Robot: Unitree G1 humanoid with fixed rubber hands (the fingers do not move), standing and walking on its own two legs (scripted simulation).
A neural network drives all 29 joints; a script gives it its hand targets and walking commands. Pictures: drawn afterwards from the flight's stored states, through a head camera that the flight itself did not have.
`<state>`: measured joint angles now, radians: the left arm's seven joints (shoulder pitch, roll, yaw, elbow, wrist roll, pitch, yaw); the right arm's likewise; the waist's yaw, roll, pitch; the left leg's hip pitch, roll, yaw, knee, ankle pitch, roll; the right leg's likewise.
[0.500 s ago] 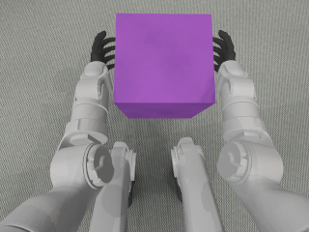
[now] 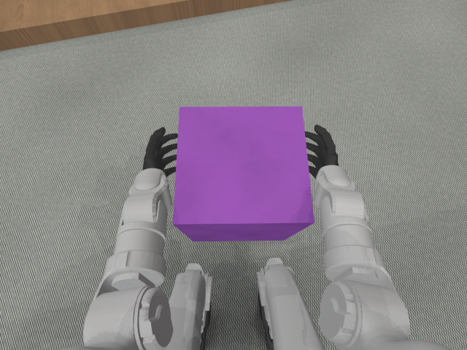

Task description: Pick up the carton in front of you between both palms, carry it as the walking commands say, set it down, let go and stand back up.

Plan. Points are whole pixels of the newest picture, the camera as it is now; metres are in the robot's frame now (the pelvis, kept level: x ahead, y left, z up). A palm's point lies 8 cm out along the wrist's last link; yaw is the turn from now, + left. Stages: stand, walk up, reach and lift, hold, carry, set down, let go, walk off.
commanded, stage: reach and lift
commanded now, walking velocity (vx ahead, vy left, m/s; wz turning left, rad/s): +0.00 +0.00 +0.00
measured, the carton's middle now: (239, 183) +0.42 -0.02 -0.11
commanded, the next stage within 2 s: hold in 1.76 s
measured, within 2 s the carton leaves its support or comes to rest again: neither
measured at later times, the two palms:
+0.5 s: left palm (111, 154) +0.38 +0.14 +0.12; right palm (358, 148) +0.37 -0.16 +0.11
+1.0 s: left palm (58, 126) +0.36 +0.14 +0.21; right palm (404, 124) +0.35 -0.16 +0.21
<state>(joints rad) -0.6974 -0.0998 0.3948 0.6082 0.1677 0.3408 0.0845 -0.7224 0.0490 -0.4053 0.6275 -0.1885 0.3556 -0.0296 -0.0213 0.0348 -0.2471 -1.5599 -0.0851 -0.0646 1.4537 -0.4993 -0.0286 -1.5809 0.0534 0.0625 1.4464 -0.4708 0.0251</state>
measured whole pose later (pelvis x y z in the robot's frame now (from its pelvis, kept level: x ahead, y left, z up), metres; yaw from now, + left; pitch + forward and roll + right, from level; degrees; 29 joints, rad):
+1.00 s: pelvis +0.05 +0.00 +0.18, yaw -1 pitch -4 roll +0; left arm -0.35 -0.18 0.34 0.44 0.31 0.60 -0.01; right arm -0.35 0.17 -0.35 0.44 -0.33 0.60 0.02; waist 0.00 0.02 -0.02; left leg -0.17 -0.04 -0.08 0.47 -0.23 0.00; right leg -0.19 0.03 0.09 0.46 -0.20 0.01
